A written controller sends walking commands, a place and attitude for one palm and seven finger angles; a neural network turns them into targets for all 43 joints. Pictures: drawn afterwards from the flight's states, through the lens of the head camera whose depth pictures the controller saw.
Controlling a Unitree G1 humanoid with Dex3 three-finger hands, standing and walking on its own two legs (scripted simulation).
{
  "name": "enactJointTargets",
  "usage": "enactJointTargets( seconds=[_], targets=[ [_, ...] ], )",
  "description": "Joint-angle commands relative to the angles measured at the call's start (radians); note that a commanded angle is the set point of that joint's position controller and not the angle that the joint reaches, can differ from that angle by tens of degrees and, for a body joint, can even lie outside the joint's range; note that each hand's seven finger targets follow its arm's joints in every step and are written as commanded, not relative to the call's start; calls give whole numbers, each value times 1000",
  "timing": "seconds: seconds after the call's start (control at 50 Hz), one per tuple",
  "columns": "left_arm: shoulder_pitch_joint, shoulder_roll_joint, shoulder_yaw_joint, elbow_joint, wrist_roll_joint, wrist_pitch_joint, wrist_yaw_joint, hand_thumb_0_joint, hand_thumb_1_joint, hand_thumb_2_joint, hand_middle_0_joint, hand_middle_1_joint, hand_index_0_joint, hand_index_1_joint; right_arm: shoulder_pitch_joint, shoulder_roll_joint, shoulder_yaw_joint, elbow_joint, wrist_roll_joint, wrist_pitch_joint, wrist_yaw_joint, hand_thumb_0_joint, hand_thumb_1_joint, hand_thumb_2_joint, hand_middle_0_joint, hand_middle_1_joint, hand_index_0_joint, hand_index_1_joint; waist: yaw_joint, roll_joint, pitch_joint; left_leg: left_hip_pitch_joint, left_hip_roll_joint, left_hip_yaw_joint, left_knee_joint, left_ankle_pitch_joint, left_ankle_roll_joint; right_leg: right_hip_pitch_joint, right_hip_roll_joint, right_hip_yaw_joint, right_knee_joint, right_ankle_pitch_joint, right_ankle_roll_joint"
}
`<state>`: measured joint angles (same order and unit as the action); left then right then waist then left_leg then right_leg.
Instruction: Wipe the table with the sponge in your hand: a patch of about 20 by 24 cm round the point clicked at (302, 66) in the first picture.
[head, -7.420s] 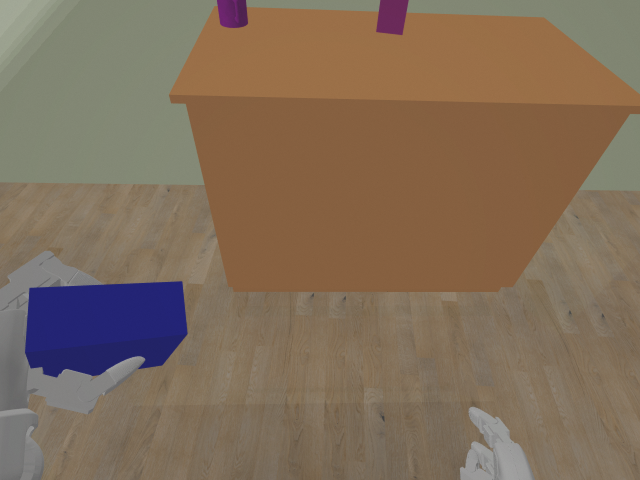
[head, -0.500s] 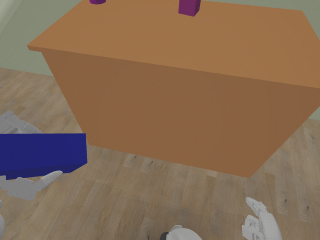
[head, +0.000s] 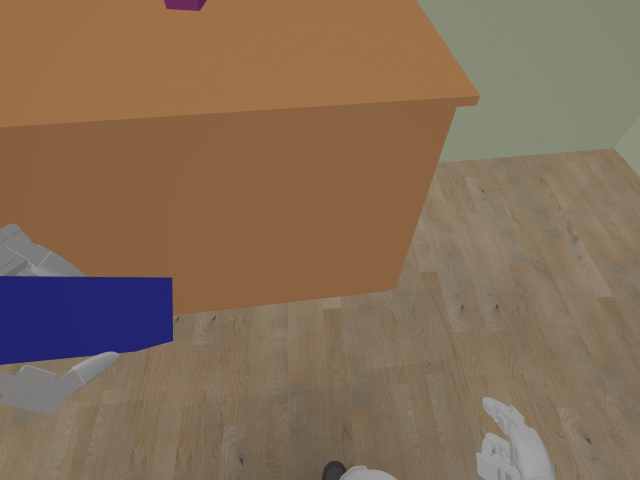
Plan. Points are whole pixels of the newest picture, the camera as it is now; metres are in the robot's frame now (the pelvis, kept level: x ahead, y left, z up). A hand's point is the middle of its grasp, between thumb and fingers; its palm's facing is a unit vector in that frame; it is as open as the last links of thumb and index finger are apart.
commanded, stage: turn to face it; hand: left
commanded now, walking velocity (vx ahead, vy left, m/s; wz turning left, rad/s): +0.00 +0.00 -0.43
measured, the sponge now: (103, 321) +0.22 +0.20 +0.16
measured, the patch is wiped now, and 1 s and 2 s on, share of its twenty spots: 0.00 0.00 0.00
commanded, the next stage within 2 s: take the last steps up to it in 0.30 s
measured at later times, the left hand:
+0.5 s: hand (198, 353) +0.19 +0.11 +0.18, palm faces +0.14 -0.83 -0.54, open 9.6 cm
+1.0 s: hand (191, 389) +0.17 +0.11 +0.17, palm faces +0.27 -0.86 -0.44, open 9.6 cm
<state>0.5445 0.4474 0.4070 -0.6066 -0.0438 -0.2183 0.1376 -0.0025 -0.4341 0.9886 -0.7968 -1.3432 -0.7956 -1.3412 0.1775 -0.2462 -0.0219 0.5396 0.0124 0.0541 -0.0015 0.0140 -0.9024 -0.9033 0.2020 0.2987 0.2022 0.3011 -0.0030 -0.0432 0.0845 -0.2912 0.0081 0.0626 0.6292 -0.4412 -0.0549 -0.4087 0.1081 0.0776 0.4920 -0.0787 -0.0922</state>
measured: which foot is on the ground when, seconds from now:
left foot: up 0.00-0.00, down 0.02-0.26, up 0.28-0.62, down 0.64-0.90, up 0.92-1.00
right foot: down 0.00-0.04, up 0.06-0.24, down 0.26-0.66, up 0.68-0.86, down 0.88-1.00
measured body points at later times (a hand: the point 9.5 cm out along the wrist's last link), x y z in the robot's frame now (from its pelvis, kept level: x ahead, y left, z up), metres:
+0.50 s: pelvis -0.07 -0.06 +0.00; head -0.03 -0.09 +0.45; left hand +0.18 +0.15 +0.21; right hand +0.04 -0.33 -0.10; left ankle -0.05 +0.08 -0.68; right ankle -0.01 -0.14 -0.73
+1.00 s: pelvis -0.08 -0.08 +0.00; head -0.07 -0.11 +0.45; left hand +0.15 +0.16 +0.19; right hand +0.04 -0.33 -0.12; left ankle -0.07 +0.05 -0.67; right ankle -0.08 -0.18 -0.73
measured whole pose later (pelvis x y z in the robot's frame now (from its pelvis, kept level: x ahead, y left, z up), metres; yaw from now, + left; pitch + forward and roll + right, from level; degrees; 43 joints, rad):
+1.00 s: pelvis -0.08 -0.08 +0.00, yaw -8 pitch -1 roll +1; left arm 0.41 0.32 0.31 -0.40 0.00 -0.25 0.13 0.00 -0.43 0.99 -0.79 -1.35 -0.79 -1.34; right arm 0.20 -0.19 -0.01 0.69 0.00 -0.07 -0.03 0.01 -0.90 -0.90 0.20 0.30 0.20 0.30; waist 0.02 0.06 0.05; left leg -0.47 0.04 0.02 1.08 -0.36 -0.01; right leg -0.27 -0.04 -0.14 0.60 -0.31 -0.05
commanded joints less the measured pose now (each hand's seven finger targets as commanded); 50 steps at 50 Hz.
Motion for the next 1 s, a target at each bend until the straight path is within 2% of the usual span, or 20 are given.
enactJointTargets(
  seconds=[0.0, 0.02, 0.04, 0.12, 0.2, 0.22, 0.26, 0.28, 0.34, 0.38, 0.58, 0.6, 0.64, 0.68, 0.72, 0.82, 0.84, 0.88, 0.9, 0.98],
  targets=[
    [-74, 123, 116, -169, -8, -57, 13, 0, 100, 1300, -1200, -1600, -1200, -1600, -63, -101, -29, -162, -3, -53, -20, 0, -900, -900, 200, 300, 200, 300, 15, 141, -169, 209, 225, -190, -322, 18, 117, -92, -126, 222, 16, -310, 64],
    [-70, 133, 134, -151, 0, -57, 15, 0, 100, 1300, -1200, -1600, -1200, -1600, -82, -99, -26, -165, 1, -60, -27, 0, -900, -900, 200, 300, 200, 300, 29, 317, -145, 131, 384, -302, -393, 20, 194, -124, -52, 70, 290, -382, 104],
    [-109, 135, 129, -164, 17, -50, 18, 0, 100, 1300, -1200, -1600, -1200, -1600, -86, -73, -25, -166, 2, -73, -32, 0, -900, -900, 200, 300, 200, 300, 27, 318, -123, -45, 452, -323, -432, -5, 240, -55, -60, -10, 564, -382, 123],
    [-123, 51, 24, -129, 16, -41, 10, 0, 100, 1300, -1200, -1600, -1200, -1600, -38, -94, -39, -142, 19, -121, -25, 0, -900, -900, 200, 300, 200, 300, 22, 263, -70, 2, 348, -38, -264, 349, 164, -61, -122, -109, 420, -399, 142],
    [-207, 78, 33, -164, 30, -47, 24, 0, 100, 1300, -1200, -1600, -1200, -1600, -8, -106, -39, -127, 11, -169, -19, 0, -900, -900, 200, 300, 200, 300, 8, 270, -143, 37, 291, 10, -62, 456, 84, 185, -91, -202, 39, -216, 138],
    [-237, 99, 46, -174, 36, -53, 26, 0, 100, 1300, -1200, -1600, -1200, -1600, -14, -99, -38, -130, 12, -175, -17, 0, -900, -900, 200, 300, 200, 300, 9, 200, -160, -1, 255, 31, 37, 386, 58, 256, -138, -157, -39, -85, 117],
    [-197, 163, 115, -107, 27, -50, 37, 0, 100, 1300, -1200, -1600, -1200, -1600, -47, -56, -28, -151, 13, -174, -17, 0, -900, -900, 200, 300, 200, 300, 20, -201, -211, -223, 53, 38, 387, -143, -11, 303, -426, 302, -126, 304, -46],
    [-154, 186, 143, -124, 6, -45, 38, 0, 100, 1300, -1200, -1600, -1200, -1600, -73, -65, -39, -140, 14, -166, -27, 0, -900, -900, 200, 300, 200, 300, 33, -185, -205, -205, 67, -63, 500, -128, -1, 241, -449, 372, -178, 197, -50],
    [-11, 152, 165, -160, -9, -61, 37, 0, 100, 1300, -1200, -1600, -1200, -1600, -87, -19, -4, -109, -4, -121, -26, 0, -900, -900, 200, 300, 200, 300, 13, -11, -231, -242, 71, -88, 537, -12, -15, 296, -387, 239, -124, 200, -76],
    [16, 149, 178, -142, -8, -69, 37, 0, 100, 1300, -1200, -1600, -1200, -1600, -94, -17, -4, -104, -5, -109, -29, 0, -900, -900, 200, 300, 200, 300, 9, -48, -267, -188, 62, -56, 402, -14, -11, 311, -361, 164, -119, 211, -64],
    [-47, 99, 71, -80, 22, -64, 42, 0, 100, 1300, -1200, -1600, -1200, -1600, -37, -68, -22, -83, -12, -132, -53, 0, -900, -900, 200, 300, 200, 300, -5, -28, -212, 122, -2, 36, -205, 5, 89, 132, -330, 179, -259, -515, -20],
    [-75, 92, 54, -100, 24, -74, 38, 0, 100, 1300, -1200, -1600, -1200, -1600, -20, -78, -28, -87, -15, -140, -57, 0, -900, -900, 200, 300, 200, 300, -14, 37, -200, 181, 25, 10, -292, -28, 115, 89, -278, 137, -190, -527, 15],
    [-128, 85, 46, -118, 35, -89, 38, 0, 100, 1300, -1200, -1600, -1200, -1600, -30, -111, -37, -93, -17, -161, -57, 0, -900, -900, 200, 300, 200, 300, -2, 286, -150, 197, 259, -298, -413, -152, 230, -43, -97, -91, 160, -401, 102],
    [-199, 132, 80, -108, 53, -96, 35, 0, 100, 1300, -1200, -1600, -1200, -1600, -48, -74, -37, -76, -18, -190, -60, 0, -900, -900, 200, 300, 200, 300, -17, 313, -23, -47, 350, -421, -497, -263, 321, -102, -124, -98, 559, -377, 107],
    [-117, 79, 48, -12, 47, -86, 23, 0, 100, 1300, -1200, -1600, -1200, -1600, -38, -93, -50, -47, -6, -196, -52, 0, -900, -900, 200, 300, 200, 300, 6, 266, -21, -76, 273, -245, -431, -206, 268, -76, -145, -137, 527, -374, 105],
    [-229, 55, 8, -33, 44, -80, 26, 0, 100, 1300, -1200, -1600, -1200, -1600, -26, -89, -37, -28, -12, -213, -69, 0, -900, -900, 200, 300, 200, 300, 5, 209, -68, -115, 190, -135, -231, -75, 184, 248, -125, -236, 19, -335, 111],
    [-241, 63, 13, -20, 49, -81, 27, 0, 100, 1300, -1200, -1600, -1200, -1600, -28, -82, -38, -25, -12, -211, -68, 0, -900, -900, 200, 300, 200, 300, 6, 119, -93, -180, 145, -86, -89, -58, 152, 345, -177, -150, -81, -319, 81],
    [-272, 140, 69, -9, 28, -89, 33, 0, 100, 1300, -1200, -1600, -1200, -1600, -80, -65, -37, -49, -7, -205, -60, 0, -900, -900, 200, 300, 200, 300, 20, -234, -82, -456, 3, -12, 435, -96, 68, 415, -562, 484, -286, -355, -109],
    [-294, 129, 64, -9, 31, -90, 27, 0, 100, 1300, -1200, -1600, -1200, -1600, -62, -84, -53, -32, -10, -204, -51, 0, -900, -900, 200, 300, 200, 300, 10, -185, -93, -419, 41, -112, 542, -18, 54, 320, -570, 524, -323, -499, -117],
    [-161, 124, 94, -48, 23, -119, 11, 0, 100, 1300, -1200, -1600, -1200, -1600, -82, -50, -33, -27, -9, -167, -46, 0, -900, -900, 200, 300, 200, 300, 6, -48, -98, -378, 89, -80, 505, 138, 30, 293, -465, 142, -242, -104, -75]
  ],
)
